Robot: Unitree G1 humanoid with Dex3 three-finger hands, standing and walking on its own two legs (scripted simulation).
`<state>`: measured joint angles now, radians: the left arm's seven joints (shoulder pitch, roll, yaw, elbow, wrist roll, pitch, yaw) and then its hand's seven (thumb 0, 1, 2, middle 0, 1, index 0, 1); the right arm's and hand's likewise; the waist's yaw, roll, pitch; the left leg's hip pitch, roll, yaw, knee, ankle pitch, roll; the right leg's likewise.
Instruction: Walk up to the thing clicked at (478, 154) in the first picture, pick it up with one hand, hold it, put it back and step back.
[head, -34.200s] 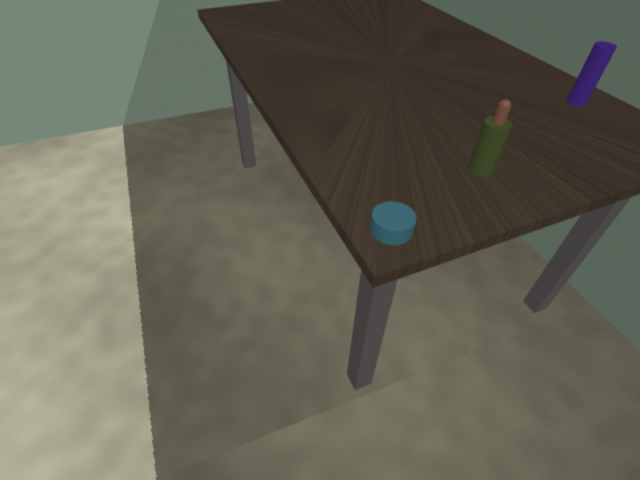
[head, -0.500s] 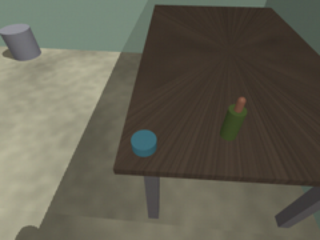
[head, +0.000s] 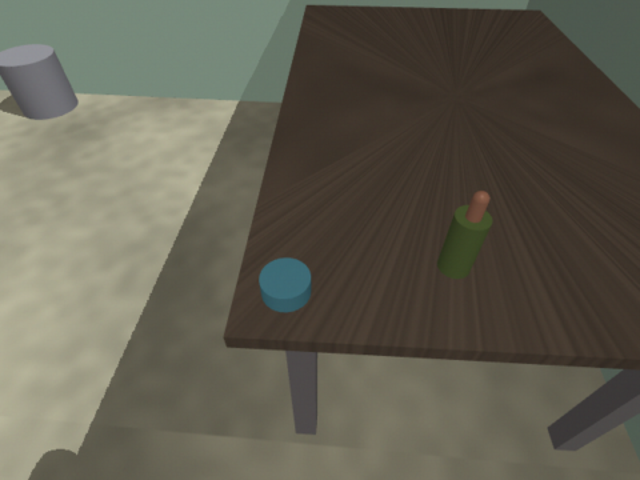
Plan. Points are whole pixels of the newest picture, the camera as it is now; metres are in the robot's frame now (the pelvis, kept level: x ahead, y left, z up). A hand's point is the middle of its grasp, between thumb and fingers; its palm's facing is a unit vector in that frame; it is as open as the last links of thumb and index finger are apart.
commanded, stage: stand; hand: right
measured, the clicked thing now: (467, 233) +0.49 -0.20 +0.03
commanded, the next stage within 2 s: step back in 0.80 s
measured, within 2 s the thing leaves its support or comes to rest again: neither
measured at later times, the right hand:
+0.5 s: hand out of the picture +0.07 -0.25 -0.16, palm faces -0.03 +0.94 -0.34, open 7.4 cm
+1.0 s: hand out of the picture +0.06 -0.26 -0.17, palm faces -0.01 +0.92 -0.38, open 7.4 cm
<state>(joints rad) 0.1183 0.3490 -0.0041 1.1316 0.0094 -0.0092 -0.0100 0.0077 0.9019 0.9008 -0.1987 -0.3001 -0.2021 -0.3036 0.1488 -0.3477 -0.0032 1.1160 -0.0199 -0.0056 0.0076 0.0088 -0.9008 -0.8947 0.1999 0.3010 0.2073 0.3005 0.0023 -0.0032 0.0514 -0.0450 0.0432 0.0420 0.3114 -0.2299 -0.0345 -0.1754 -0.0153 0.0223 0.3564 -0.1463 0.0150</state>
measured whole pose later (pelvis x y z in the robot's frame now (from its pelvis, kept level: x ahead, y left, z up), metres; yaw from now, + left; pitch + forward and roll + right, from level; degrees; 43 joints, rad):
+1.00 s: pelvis -0.03 +0.01 -0.02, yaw +0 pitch -1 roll +0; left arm 0.06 0.38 0.03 0.99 0.00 0.03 0.00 0.01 0.90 0.90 -0.20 -0.30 -0.20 -0.30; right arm 0.08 -0.39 -0.05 1.01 0.01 0.04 0.01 0.01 -0.90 -0.89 0.20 0.30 0.21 0.30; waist 0.00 -0.01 0.16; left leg -0.25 0.02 0.02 0.64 -0.35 0.02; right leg -0.33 -0.02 0.04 0.53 -0.18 0.01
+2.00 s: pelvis -0.27 +0.03 -0.02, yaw +0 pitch -2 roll -1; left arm 0.12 0.40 0.08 0.81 0.01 0.08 0.00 0.01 0.90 0.90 -0.20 -0.30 -0.20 -0.30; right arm 0.19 -0.36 -0.03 0.87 -0.04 0.02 -0.01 0.01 -0.90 -0.89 0.20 0.30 0.21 0.30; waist 0.00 -0.04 0.17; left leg -0.29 -0.01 -0.03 0.61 -0.28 0.03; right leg -0.49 0.12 0.14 1.16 -0.51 -0.01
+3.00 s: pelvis -0.61 -0.03 -0.02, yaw -3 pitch -2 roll +1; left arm 0.22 0.36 0.05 0.92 0.04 0.03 0.00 0.01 0.90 0.90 -0.20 -0.30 -0.21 -0.30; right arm 0.11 -0.40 -0.05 0.87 -0.02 0.07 -0.01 0.01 -0.90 -0.89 0.20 0.30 0.21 0.30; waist 0.06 0.03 0.13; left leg -0.53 -0.07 -0.14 1.00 -0.44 -0.01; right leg -0.25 0.02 0.05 0.66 -0.37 -0.02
